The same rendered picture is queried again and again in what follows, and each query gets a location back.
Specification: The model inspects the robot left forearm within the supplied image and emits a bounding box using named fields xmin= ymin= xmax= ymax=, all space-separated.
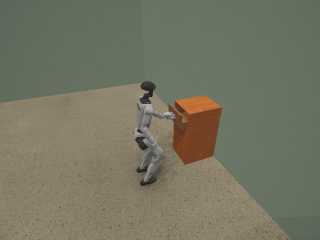
xmin=153 ymin=110 xmax=165 ymax=119

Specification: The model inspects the left robot hand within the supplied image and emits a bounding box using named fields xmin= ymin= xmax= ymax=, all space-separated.
xmin=164 ymin=111 xmax=175 ymax=120

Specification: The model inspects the cabinet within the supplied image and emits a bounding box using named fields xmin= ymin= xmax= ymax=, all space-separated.
xmin=173 ymin=95 xmax=222 ymax=165

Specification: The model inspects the drawer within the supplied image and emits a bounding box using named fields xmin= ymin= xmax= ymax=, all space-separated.
xmin=168 ymin=103 xmax=189 ymax=130

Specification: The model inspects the robot right foot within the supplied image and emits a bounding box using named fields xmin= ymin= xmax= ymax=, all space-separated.
xmin=140 ymin=177 xmax=157 ymax=186

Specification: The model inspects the humanoid robot torso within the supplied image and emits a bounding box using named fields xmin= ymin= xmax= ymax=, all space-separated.
xmin=133 ymin=99 xmax=154 ymax=144

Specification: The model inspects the robot right forearm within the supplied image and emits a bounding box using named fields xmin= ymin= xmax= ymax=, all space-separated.
xmin=142 ymin=128 xmax=158 ymax=149

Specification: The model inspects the right robot hand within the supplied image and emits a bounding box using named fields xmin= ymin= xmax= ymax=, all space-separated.
xmin=154 ymin=146 xmax=166 ymax=161

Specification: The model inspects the right robot upper arm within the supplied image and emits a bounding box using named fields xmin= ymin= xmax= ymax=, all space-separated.
xmin=140 ymin=105 xmax=154 ymax=133

